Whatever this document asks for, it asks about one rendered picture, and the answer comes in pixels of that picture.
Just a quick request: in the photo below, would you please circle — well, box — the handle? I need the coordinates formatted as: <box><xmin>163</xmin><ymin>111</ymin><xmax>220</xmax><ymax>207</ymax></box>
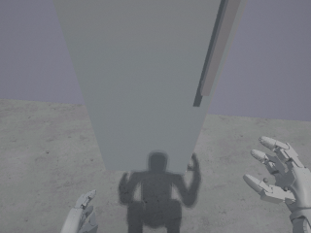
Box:
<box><xmin>200</xmin><ymin>0</ymin><xmax>241</xmax><ymax>96</ymax></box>

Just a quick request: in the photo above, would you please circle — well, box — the robot right hand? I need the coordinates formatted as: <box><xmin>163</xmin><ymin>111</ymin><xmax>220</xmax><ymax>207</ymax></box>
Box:
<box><xmin>243</xmin><ymin>136</ymin><xmax>311</xmax><ymax>213</ymax></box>

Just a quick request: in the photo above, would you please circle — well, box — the robot left hand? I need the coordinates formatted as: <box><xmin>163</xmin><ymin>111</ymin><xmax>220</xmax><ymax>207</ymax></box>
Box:
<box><xmin>60</xmin><ymin>189</ymin><xmax>98</xmax><ymax>233</ymax></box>

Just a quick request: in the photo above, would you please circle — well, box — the fridge door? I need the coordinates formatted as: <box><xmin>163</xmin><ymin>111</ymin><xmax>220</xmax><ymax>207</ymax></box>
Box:
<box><xmin>52</xmin><ymin>0</ymin><xmax>246</xmax><ymax>176</ymax></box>

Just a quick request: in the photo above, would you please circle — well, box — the right robot forearm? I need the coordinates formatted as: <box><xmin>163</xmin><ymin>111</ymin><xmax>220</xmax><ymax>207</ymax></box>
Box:
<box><xmin>289</xmin><ymin>207</ymin><xmax>311</xmax><ymax>233</ymax></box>

